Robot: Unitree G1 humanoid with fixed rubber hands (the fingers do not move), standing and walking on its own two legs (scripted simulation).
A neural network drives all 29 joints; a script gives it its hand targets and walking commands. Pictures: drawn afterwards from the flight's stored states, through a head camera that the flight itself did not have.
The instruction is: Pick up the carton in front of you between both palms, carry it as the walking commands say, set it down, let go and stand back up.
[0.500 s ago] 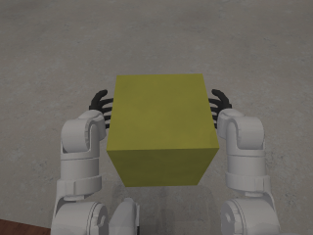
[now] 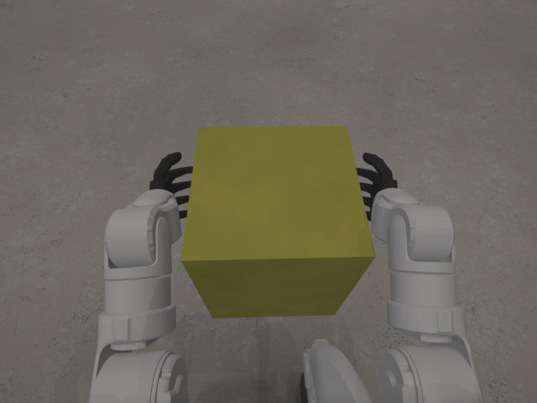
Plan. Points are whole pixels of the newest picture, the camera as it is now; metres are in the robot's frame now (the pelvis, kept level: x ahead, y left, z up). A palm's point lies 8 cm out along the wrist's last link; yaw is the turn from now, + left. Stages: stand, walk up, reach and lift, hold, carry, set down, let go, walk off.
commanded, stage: carry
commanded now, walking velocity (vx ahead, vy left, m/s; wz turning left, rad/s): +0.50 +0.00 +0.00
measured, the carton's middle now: (273, 230) +0.35 -0.02 +0.01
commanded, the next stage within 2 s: none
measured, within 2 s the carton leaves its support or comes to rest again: neither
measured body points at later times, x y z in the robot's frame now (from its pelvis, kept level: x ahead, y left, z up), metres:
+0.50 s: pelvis +0.29 -0.05 +0.01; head +0.32 -0.06 +0.46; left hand +0.59 +0.13 +0.08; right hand +0.61 -0.18 +0.07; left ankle +0.38 +0.11 -0.69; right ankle +0.25 -0.12 -0.74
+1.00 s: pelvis +0.59 +0.00 +0.01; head +0.56 +0.01 +0.46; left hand +0.86 +0.15 +0.09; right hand +0.86 -0.15 +0.09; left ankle +0.53 +0.09 -0.74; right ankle +0.71 -0.15 -0.70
